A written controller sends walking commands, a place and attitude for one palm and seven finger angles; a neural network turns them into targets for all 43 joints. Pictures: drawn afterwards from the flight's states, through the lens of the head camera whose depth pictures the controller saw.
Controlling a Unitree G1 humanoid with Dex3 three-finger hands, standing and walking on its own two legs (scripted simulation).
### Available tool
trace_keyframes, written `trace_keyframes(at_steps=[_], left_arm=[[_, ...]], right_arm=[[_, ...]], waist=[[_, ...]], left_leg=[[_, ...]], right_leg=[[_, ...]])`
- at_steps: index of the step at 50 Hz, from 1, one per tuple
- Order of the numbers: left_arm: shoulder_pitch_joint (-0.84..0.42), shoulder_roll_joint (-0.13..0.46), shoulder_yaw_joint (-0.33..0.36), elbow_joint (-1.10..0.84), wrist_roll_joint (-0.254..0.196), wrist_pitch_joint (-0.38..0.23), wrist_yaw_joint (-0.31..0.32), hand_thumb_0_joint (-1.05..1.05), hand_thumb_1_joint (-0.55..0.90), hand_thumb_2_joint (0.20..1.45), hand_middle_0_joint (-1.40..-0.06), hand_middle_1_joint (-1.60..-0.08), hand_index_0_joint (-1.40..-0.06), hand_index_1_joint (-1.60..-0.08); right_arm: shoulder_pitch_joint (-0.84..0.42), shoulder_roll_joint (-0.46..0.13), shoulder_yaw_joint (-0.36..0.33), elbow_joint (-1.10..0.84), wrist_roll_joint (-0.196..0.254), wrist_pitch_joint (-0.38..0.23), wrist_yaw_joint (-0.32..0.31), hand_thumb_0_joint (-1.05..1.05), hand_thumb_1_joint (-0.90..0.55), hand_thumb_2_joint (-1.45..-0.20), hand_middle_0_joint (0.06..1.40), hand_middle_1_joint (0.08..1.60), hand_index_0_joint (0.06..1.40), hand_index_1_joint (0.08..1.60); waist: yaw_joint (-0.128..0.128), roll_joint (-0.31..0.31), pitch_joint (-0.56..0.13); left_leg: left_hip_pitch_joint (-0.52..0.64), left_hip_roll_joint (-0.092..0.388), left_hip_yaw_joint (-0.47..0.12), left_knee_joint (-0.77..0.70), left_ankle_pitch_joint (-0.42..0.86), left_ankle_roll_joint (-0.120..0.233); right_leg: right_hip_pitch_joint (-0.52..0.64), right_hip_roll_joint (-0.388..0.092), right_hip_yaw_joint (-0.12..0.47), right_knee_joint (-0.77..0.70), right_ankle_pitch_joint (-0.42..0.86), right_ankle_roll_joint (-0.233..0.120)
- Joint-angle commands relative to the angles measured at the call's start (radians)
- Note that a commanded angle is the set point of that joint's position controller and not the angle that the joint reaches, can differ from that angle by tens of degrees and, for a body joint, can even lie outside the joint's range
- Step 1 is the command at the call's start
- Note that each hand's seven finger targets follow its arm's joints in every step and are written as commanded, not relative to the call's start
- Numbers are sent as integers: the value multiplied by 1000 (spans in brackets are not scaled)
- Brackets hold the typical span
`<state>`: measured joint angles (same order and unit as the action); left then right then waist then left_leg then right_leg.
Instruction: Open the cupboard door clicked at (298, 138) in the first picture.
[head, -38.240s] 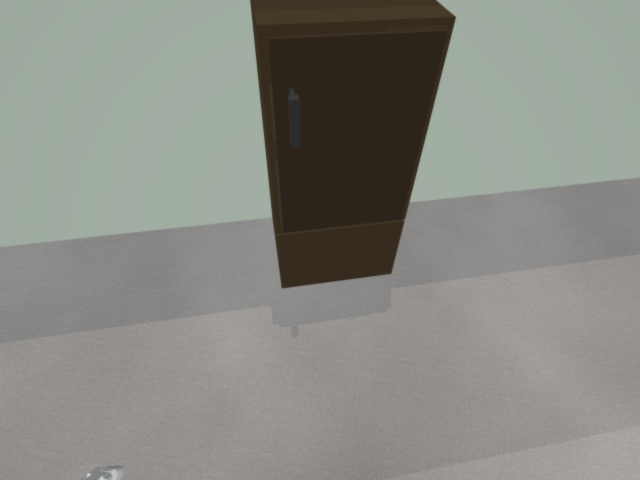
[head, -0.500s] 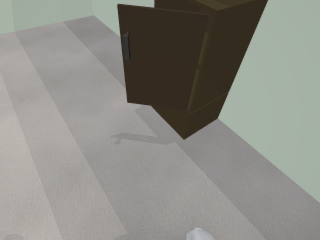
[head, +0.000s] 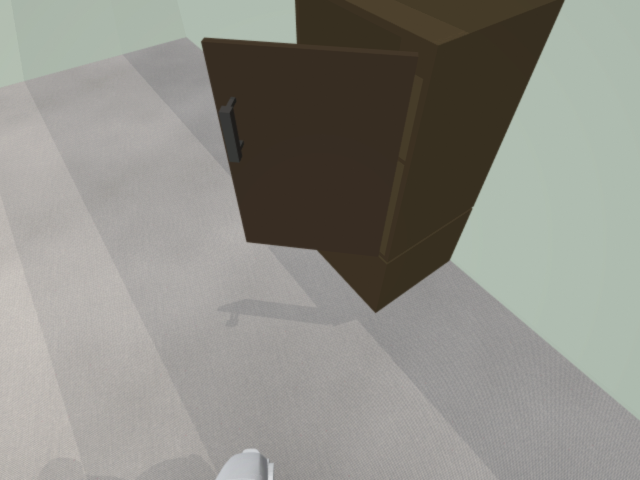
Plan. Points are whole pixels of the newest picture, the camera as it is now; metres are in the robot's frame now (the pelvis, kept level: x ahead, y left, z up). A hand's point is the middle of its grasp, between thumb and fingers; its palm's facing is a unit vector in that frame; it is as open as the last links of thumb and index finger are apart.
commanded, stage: take the last steps up to it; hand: left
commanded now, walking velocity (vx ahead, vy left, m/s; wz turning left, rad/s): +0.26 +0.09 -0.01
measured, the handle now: (233, 129) +0.77 +0.22 -0.02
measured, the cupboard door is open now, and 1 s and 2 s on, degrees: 46 46 46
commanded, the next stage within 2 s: come to a stop and stand still in 0.26 s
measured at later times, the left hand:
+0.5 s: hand (160, 434) +0.21 +0.26 -0.18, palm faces +0.02 -0.98 -0.19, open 7.3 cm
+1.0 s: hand (163, 415) +0.24 +0.27 -0.19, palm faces -0.04 -0.98 -0.21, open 7.3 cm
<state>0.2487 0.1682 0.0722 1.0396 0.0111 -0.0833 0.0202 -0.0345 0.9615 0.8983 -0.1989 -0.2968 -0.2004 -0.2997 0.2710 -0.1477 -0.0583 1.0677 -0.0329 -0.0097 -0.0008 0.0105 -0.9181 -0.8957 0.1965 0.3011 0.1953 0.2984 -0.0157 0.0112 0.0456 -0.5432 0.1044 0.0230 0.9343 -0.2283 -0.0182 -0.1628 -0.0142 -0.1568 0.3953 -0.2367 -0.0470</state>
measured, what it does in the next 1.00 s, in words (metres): walks ahead: left foot, then right foot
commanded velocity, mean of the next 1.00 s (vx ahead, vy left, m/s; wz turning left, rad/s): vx -0.03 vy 0.00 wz -0.01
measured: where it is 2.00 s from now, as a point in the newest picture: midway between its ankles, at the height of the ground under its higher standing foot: outside the picture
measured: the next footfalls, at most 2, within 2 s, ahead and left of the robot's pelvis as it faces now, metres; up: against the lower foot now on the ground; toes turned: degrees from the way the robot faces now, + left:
left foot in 0.20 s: +0.23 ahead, +0.18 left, +0.00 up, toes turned -1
right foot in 0.58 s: +0.22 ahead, -0.06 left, +0.00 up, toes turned -6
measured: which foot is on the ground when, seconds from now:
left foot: up 0.00-0.18, down 0.20-1.00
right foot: down 0.00-0.20, up 0.22-0.56, down 0.58-1.00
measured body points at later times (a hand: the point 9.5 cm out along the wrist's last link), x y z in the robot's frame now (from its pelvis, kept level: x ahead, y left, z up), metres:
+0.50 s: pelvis +0.16 +0.08 +0.00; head +0.19 +0.09 +0.45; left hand +0.21 +0.31 -0.16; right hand +0.20 -0.15 -0.15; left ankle +0.17 +0.16 -0.74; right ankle +0.19 -0.05 -0.71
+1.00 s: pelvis +0.17 +0.09 -0.02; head +0.19 +0.09 +0.43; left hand +0.24 +0.32 -0.17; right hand +0.20 -0.15 -0.17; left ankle +0.17 +0.18 -0.74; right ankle +0.18 -0.06 -0.74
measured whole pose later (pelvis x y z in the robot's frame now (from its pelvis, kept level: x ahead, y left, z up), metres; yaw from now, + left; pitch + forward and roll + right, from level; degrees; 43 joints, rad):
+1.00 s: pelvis +0.17 +0.09 -0.02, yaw -4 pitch -1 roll +0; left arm 0.21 0.18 0.01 1.01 0.01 0.02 0.04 0.00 0.91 0.90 -0.20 -0.30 -0.20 -0.30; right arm 0.25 -0.16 -0.04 0.96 -0.02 0.02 -0.03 0.01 -0.91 -0.90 0.20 0.30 0.20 0.30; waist -0.01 -0.01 0.04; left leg -0.26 0.01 0.09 0.64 -0.37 0.04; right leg -0.32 -0.05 -0.01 0.63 -0.29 0.01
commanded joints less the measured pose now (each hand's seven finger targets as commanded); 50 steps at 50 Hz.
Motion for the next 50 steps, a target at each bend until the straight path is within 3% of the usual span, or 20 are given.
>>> trace_keyframes(at_steps=[1, 6, 8, 9, 10, 11, 13, 17, 24, 26, 28, 32, 35, 38, 40, 42, 43, 44, 46, 50], left_arm=[[104, 96, 0, 3, 9, -10, -16, 0, 900, 900, -200, -300, -200, -300], [122, 143, 5, 31, 15, 5, -12, 0, 900, 900, -200, -300, -200, -300], [111, 144, 8, 36, 12, 16, -10, 0, 900, 900, -200, -300, -200, -300], [124, 114, 0, 26, 9, 21, -11, 0, 900, 900, -200, -300, -200, -300], [175, 56, -9, 13, 0, 23, -15, 0, 900, 900, -200, -300, -200, -300], [132, 57, -18, -16, 6, 21, -9, 0, 900, 900, -200, -300, -200, -300], [52, 64, -21, -28, 5, 31, -10, 0, 900, 900, -200, -300, -200, -300], [113, 19, -20, 4, 13, 58, -22, 0, 900, 900, -200, -300, -200, -300], [90, 16, -31, 0, 5, 91, 2, 0, 900, 900, -200, -300, -200, -300], [82, 53, -22, -11, 6, 103, 3, 0, 900, 900, -200, -300, -200, -300], [77, 97, -14, -26, 12, 103, 5, 0, 900, 900, -200, -300, -200, -300], [41, 174, -6, -54, 8, 91, 14, 0, 900, 900, -200, -300, -200, -300], [1, 174, -2, -64, 11, 92, 29, 0, 900, 900, -200, -300, -200, -300], [-41, 178, 10, -73, 14, 95, 32, 0, 900, 900, -200, -300, -200, -300], [-60, 166, 9, -73, 1, 100, 30, 0, 900, 900, -200, -300, -200, -300], [-39, 83, -7, -93, -9, 111, 18, 0, 900, 900, -200, -300, -200, -300], [-62, 76, -13, -93, -3, 121, 20, 0, 900, 900, -200, -300, -200, -300], [71, 103, -37, -41, -13, 107, 52, 0, 900, 900, -200, -300, -200, -300], [7, 135, -29, -95, 7, 79, 35, 0, 900, 900, -200, -300, -200, -300], [-2, 104, -44, -97, 8, 90, 17, 0, 900, 900, -200, -300, -200, -300]], right_arm=[[-17, -15, 1, -62, 7, -16, 26, 0, -900, -900, 200, 300, 200, 300], [-124, -61, 2, -107, 11, -35, 32, 0, -900, -900, 200, 300, 200, 300], [-26, -100, -3, -73, 7, -46, 22, 0, -900, -900, 200, 300, 200, 300], [98, -168, -15, -42, 0, -54, 12, 0, -900, -900, 200, 300, 200, 300], [199, -271, -38, -24, -11, -53, -3, 0, -900, -900, 200, 300, 200, 300], [234, -285, -35, -24, -4, -37, -11, 0, -900, -900, 200, 300, 200, 300], [105, -228, -16, -64, 5, -37, -26, 0, -900, -900, 200, 300, 200, 300], [18, -137, 19, -72, 9, -57, -31, 0, -900, -900, 200, 300, 200, 300], [-22, -132, 22, -52, 8, -33, -49, 0, -900, -900, 200, 300, 200, 300], [-26, -143, 12, -39, 12, -14, -53, 0, -900, -900, 200, 300, 200, 300], [-14, -142, 5, -34, 18, -1, -53, 0, -900, -900, 200, 300, 200, 300], [59, -90, -4, -31, 30, 28, -41, 0, -900, -900, 200, 300, 200, 300], [21, -72, -4, -44, 34, 45, -39, 0, -900, -900, 200, 300, 200, 300], [37, -57, -2, -33, 35, 45, -37, 0, -900, -900, 200, 300, 200, 300], [88, -57, 4, -7, 29, 35, -35, 0, -900, -900, 200, 300, 200, 300], [51, -150, -6, -38, 12, 19, -38, 0, -900, -900, 200, 300, 200, 300], [18, -150, -7, -46, 10, 18, -42, 0, -900, -900, 200, 300, 200, 300], [-97, -216, -22, -130, 34, -3, -39, 0, -900, -900, 200, 300, 200, 300], [-16, -122, -1, -176, 17, 4, -29, 0, -900, -900, 200, 300, 200, 300], [30, -151, 6, -199, 17, -6, -29, 0, -900, -900, 200, 300, 200, 300]], waist=[[32, -149, 40], [44, -159, 50], [-12, -96, 8], [-57, 36, -76], [-76, 265, -183], [-89, 237, -190], [-51, 171, -96], [29, 112, -34], [47, 63, -37], [49, 107, -33], [55, 25, -4], [15, -193, -132], [34, -225, -115], [20, -165, -120], [-3, -129, -133], [28, 164, -99], [24, 203, -53], [60, 278, -124], [17, 169, -129], [12, 115, -41]], left_leg=[[7, -6, 41, -165, 62, -16], [124, -54, 70, -344, 17, 4], [356, -88, 93, -470, 71, 11], [554, -8, 13, -492, 151, 42], [732, 226, -270, -514, 284, 145], [684, 306, -342, -591, 271, 223], [511, 291, -315, -646, 159, 241], [341, 180, -87, -705, 250, 180], [297, 178, -26, -604, 575, 164], [306, 172, -41, -568, 496, 148], [270, 133, -53, -508, 401, 105], [289, -67, 74, -283, 11, -1], [187, -93, 18, -104, -337, -10], [198, -90, 10, -244, -269, -19], [334, -77, 23, -492, 2, -17], [346, 161, -216, -583, 445, 106], [278, 201, -237, -627, 436, 168], [318, 186, -146, -376, 681, 133], [330, 34, -51, -368, 336, 60], [297, 78, -120, -528, 230, 87]], right_leg=[[-9, -262, 162, -208, 181, -109], [38, -285, 162, -126, 244, -90], [-41, -236, 116, 29, 261, -51], [-125, -169, 60, 240, 194, -18], [-314, -39, -20, 501, -212, 26], [-372, -12, 42, 703, -413, 13], [-451, -79, 134, 860, -291, 9], [-335, -105, 127, 726, -136, 36], [-105, -59, 104, 314, -53, 62], [-76, -54, 101, 233, -26, 57], [-32, -68, 134, 121, 173, 39], [5, -281, 315, 90, 736, -112], [56, -334, 325, 53, 898, -188], [102, -292, 276, 93, 824, -157], [37, -238, 238, 152, 611, -85], [-101, -69, 113, 236, 75, 44], [-100, -28, 112, 333, -197, 55], [-109, -90, 226, 278, -110, 5], [-138, -91, 226, 189, 132, -29], [-146, -20, 144, 199, -49, 17]])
